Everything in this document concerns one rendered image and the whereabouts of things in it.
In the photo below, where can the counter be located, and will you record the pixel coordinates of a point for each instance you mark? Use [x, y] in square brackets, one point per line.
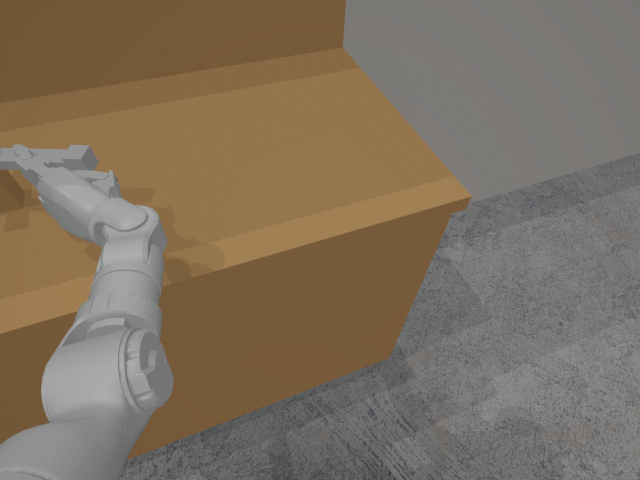
[301, 210]

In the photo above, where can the left robot forearm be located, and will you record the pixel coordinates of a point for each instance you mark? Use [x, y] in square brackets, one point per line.
[128, 279]

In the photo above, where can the tap lever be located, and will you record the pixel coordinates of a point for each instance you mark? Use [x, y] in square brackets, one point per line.
[76, 157]

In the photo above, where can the left robot upper arm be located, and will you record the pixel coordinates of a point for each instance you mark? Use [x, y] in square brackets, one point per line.
[99, 395]

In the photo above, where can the robot left hand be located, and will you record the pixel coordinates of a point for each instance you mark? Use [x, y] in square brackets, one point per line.
[70, 197]

